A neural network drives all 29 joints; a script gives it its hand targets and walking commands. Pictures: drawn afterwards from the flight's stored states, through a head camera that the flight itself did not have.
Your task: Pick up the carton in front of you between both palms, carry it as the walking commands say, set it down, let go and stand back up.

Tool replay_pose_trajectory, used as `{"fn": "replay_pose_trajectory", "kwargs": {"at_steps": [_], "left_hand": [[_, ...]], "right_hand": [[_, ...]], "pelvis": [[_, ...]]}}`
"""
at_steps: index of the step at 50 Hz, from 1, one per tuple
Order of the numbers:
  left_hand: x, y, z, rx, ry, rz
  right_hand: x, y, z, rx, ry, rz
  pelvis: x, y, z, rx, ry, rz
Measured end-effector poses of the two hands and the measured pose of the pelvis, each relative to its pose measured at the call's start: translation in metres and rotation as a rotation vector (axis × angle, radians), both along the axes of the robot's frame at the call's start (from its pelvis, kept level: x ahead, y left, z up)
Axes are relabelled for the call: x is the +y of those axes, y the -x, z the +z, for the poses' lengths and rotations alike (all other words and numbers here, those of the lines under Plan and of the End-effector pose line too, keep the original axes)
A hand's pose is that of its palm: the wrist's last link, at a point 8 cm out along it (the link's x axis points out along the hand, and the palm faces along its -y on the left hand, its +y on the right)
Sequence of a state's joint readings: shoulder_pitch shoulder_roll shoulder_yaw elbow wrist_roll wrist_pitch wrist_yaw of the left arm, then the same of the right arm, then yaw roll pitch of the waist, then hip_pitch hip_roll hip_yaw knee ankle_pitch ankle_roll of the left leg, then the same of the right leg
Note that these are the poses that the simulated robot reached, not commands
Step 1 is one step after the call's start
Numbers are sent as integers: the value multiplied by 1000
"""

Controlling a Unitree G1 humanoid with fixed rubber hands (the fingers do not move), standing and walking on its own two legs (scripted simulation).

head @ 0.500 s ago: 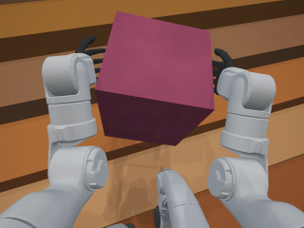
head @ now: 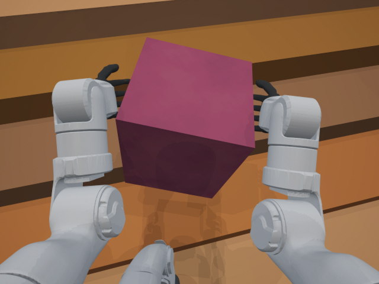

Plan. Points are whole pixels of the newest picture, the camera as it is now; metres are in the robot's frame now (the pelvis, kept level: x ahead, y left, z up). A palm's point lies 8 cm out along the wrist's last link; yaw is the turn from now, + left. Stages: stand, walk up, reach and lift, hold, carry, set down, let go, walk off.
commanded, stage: carry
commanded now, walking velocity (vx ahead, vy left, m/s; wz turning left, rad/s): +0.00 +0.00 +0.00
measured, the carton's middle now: (183, 127) +0.41 +0.01 +0.05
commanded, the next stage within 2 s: none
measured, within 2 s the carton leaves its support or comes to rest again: neither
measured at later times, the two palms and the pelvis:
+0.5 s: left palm out of the picture +0.59 +0.17 +0.26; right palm out of the picture +0.62 -0.12 +0.28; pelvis +0.22 +0.01 +0.11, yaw -4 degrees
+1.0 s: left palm out of the picture +0.68 +0.17 +0.41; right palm out of the picture +0.68 -0.11 +0.41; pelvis +0.32 +0.04 +0.23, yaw -2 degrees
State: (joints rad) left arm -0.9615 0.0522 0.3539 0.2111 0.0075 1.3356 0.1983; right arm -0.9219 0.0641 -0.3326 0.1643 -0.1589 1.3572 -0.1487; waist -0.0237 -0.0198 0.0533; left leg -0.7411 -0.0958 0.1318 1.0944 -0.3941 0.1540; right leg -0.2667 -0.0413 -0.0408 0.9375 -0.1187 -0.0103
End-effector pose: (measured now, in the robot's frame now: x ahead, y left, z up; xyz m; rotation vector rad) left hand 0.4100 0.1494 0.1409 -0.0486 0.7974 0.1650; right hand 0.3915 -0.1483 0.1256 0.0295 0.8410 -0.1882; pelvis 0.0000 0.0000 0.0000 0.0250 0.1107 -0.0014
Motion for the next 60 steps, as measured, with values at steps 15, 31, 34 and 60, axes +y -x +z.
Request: {"fn": "replay_pose_trajectory", "kwargs": {"at_steps": [15, 31, 34, 60], "left_hand": [[-63, -130, 76, -34, -55, -211], [34, -236, 127, -107, -25, -10], [26, -259, 142, -60, -45, -71], [-2, -257, 249, 74, -226, -104]], "right_hand": [[-45, -76, 72, 66, -8, -194], [43, -261, 140, -77, 72, 56], [36, -260, 144, -37, 77, 6], [13, -281, 261, 19, 130, 78]], "pelvis": [[27, -131, 132, 8, 87, -72], [40, -269, 118, -52, 4, -18], [50, -274, 146, -79, -17, -14], [20, -335, 237, -98, 15, -25]]}}
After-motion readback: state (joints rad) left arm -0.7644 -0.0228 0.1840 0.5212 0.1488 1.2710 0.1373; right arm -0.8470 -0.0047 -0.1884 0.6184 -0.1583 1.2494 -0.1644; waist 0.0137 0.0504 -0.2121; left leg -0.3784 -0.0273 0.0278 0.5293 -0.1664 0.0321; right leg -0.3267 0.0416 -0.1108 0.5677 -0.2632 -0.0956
